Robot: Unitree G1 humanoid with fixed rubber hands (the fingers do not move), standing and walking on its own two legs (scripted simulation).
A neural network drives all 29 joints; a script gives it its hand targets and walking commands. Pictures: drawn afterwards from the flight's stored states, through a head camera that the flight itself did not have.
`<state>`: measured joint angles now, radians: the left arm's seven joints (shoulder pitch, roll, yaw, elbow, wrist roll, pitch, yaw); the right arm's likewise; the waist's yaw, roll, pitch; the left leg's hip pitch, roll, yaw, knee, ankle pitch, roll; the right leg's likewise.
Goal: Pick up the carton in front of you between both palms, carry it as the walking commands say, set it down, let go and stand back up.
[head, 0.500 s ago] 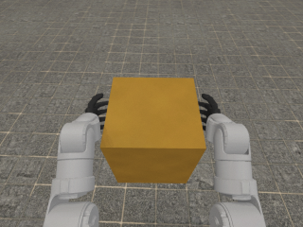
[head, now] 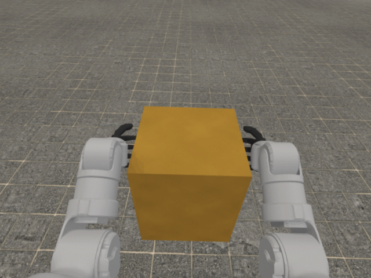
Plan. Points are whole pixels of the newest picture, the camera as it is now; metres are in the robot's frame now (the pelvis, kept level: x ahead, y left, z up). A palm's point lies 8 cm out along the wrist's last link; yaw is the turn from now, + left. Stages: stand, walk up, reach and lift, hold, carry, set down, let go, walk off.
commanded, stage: carry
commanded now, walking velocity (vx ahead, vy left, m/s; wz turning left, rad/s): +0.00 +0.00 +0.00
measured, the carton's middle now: (187, 175) +0.34 +0.00 +0.05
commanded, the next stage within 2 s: none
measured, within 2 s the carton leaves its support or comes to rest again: neither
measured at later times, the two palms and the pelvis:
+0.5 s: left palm (109, 139) +0.39 +0.19 +0.11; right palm (237, 138) +0.40 -0.11 +0.12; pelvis +0.05 +0.03 -0.01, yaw +1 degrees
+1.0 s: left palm (138, 98) +0.61 +0.16 +0.08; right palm (231, 96) +0.64 -0.14 +0.08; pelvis +0.28 -0.02 -0.01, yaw +3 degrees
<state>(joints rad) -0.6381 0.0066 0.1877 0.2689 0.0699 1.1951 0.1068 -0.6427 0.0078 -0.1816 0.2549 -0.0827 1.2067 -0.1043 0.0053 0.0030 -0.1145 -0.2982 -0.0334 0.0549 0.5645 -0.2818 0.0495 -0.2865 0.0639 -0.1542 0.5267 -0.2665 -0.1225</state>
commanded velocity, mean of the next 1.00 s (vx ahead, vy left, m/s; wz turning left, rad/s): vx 0.42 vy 0.00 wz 0.00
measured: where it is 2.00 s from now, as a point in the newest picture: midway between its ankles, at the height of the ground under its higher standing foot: (181, 186)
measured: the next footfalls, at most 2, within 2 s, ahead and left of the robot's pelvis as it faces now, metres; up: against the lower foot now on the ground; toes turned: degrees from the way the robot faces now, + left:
right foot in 0.84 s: +0.38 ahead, -0.08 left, +0.00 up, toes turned -2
left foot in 1.36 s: +0.67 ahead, +0.13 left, +0.00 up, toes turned +9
